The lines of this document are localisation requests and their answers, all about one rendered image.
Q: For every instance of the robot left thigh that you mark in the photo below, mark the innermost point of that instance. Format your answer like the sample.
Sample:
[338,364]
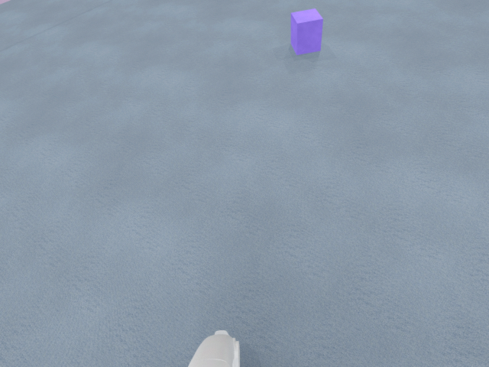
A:
[217,351]

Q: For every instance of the carton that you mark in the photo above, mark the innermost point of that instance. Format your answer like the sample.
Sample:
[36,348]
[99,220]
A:
[306,31]

